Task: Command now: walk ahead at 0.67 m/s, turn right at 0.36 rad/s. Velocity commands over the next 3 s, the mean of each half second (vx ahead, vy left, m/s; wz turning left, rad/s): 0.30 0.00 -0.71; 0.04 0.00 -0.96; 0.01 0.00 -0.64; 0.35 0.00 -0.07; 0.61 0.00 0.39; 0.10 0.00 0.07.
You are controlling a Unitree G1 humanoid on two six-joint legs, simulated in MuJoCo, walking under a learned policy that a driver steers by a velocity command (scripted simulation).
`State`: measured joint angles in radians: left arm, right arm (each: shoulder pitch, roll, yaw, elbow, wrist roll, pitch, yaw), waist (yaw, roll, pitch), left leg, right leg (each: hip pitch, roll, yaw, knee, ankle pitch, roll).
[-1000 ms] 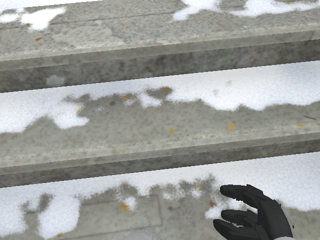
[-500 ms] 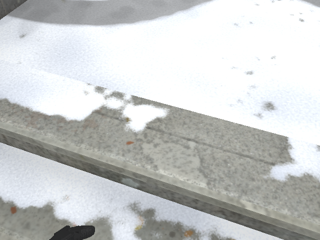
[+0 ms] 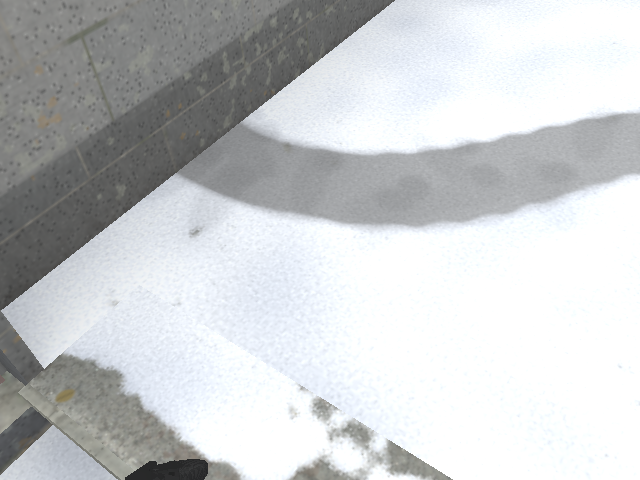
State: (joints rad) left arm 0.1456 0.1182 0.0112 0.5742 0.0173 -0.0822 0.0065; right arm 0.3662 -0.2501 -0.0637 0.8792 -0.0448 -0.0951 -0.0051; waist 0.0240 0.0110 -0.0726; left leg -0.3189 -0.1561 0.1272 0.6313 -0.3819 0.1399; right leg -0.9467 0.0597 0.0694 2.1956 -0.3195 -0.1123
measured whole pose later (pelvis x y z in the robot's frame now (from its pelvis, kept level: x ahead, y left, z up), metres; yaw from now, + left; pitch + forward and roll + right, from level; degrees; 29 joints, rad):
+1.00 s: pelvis +0.37 -0.01 +0.18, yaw -50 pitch +1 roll +1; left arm 0.11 0.28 0.06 0.55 -0.03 0.07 -0.01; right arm 0.16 -0.28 -0.06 0.71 -0.01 0.00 -0.06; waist -0.05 -0.02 0.07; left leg -0.27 0.13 0.29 0.53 -0.26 -0.01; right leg -0.55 -0.11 -0.04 0.90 -0.30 0.05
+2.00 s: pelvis +0.37 -0.09 +0.18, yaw -69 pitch +3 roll +0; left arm 0.34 0.25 0.06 0.68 0.04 -0.06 -0.03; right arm 0.28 -0.27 -0.07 0.74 -0.01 -0.03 0.00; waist 0.04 0.03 -0.07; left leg -0.42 0.02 -0.09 0.91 -0.40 0.11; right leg -0.24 0.02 -0.06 0.56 -0.37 -0.05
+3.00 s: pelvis +0.52 -0.48 +0.18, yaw -54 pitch +1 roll +0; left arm 0.17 0.21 0.02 0.68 0.01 -0.02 0.03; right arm 0.21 -0.22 0.00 0.85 -0.01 0.01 -0.01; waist -0.02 0.00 0.00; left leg -0.21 -0.04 -0.04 0.58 -0.38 0.02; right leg -0.39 0.01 0.02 0.59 -0.22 -0.01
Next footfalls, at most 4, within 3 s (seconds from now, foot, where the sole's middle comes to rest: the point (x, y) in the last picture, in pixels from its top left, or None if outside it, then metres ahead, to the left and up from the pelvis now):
0.18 right None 0.31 -0.12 -0.59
0.62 left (340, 461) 0.51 0.05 -0.59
1.06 right None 0.31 -0.15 -0.59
1.52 left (375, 453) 0.52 -0.02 -0.59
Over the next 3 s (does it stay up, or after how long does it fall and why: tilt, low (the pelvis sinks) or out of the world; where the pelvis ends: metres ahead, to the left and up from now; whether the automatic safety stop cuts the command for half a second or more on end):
stays up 0.52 -0.48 0.18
